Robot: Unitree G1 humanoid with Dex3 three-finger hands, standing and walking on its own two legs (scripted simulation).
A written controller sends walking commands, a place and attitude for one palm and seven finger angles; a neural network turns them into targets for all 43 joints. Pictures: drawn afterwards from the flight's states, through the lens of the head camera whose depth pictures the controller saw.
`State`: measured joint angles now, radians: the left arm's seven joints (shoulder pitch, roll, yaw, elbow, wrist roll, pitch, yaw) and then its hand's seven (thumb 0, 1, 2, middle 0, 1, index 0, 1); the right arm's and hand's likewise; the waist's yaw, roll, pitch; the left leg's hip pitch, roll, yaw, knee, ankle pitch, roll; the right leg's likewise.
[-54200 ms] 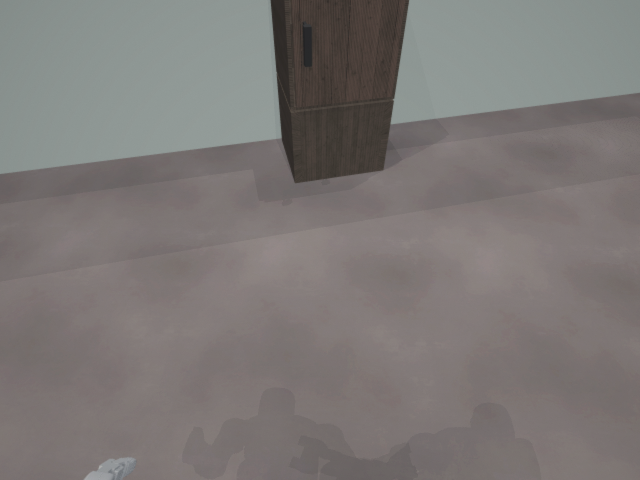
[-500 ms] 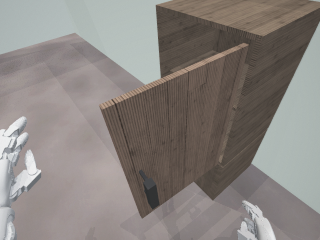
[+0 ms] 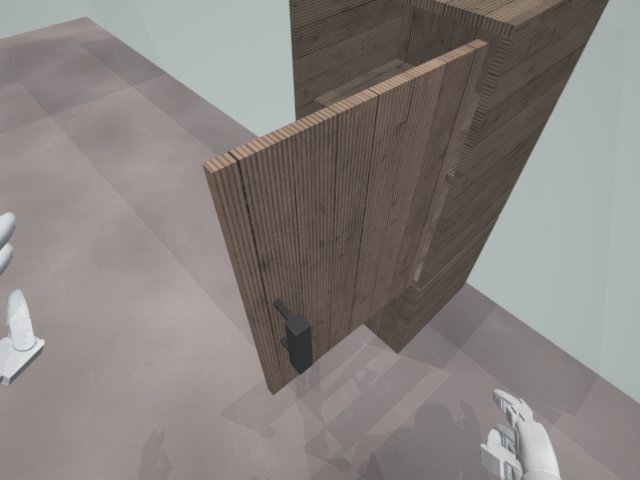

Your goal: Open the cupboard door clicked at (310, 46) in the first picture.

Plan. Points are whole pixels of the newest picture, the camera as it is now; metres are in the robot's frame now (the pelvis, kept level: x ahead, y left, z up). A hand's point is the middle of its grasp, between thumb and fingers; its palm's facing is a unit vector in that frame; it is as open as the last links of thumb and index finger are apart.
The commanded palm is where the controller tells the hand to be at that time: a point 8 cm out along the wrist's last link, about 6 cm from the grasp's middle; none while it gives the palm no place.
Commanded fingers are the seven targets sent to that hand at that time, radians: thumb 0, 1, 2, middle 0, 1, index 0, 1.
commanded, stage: step back with the hand held close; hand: left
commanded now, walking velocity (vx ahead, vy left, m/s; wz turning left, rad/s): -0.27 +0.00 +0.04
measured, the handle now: (291, 335) +0.34 +0.07 -0.08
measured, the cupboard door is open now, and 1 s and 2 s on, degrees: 86 86 86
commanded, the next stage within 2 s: stop stepping back and stand still in 0.50 s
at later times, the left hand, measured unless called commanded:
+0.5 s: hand (18, 463) +0.12 +0.24 +0.15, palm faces +0.31 -0.79 -0.54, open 7.5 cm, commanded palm +0.03 +0.29 +0.18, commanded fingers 0.00 0.90 0.90 -0.20 -0.30 -0.20 -0.30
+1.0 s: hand out of the picture +0.00 +0.24 +0.15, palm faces +0.37 -0.82 -0.43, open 7.5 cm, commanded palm -0.07 +0.29 +0.18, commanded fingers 0.00 0.90 0.90 -0.20 -0.30 -0.20 -0.30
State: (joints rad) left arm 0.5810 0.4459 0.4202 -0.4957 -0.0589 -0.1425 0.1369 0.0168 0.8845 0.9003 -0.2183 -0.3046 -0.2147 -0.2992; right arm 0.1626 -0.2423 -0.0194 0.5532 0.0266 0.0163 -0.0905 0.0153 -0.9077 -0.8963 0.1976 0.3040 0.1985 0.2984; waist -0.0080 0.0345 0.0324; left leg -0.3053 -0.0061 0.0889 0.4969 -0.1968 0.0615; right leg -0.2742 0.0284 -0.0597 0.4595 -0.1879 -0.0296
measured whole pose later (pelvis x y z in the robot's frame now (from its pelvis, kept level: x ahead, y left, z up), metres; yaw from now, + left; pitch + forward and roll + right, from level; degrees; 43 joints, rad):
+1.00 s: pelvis -0.20 -0.01 +0.00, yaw +1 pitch -1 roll -1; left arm 0.56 0.42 0.37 -0.54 -0.02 -0.15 0.15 0.02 0.89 0.90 -0.22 -0.30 -0.21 -0.30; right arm 0.24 -0.20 0.02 0.61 0.01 -0.11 -0.09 0.02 -0.91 -0.90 0.20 0.30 0.20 0.30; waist -0.02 -0.06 0.02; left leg -0.29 -0.01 0.02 0.45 -0.14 0.03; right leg -0.17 0.06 0.01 0.47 -0.30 -0.02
